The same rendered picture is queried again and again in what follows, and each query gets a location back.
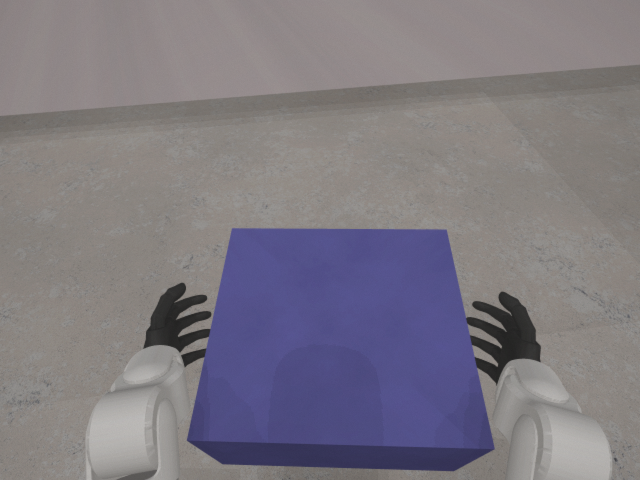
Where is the robot right forearm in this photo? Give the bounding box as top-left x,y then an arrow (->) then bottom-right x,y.
492,359 -> 612,480

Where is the robot left forearm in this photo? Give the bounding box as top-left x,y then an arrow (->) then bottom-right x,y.
85,345 -> 190,480

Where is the robot right hand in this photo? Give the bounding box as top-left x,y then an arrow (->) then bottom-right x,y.
466,292 -> 541,386

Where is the robot left hand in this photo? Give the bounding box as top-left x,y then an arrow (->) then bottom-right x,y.
143,283 -> 211,367

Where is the carton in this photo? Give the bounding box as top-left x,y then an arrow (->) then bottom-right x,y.
187,228 -> 495,471

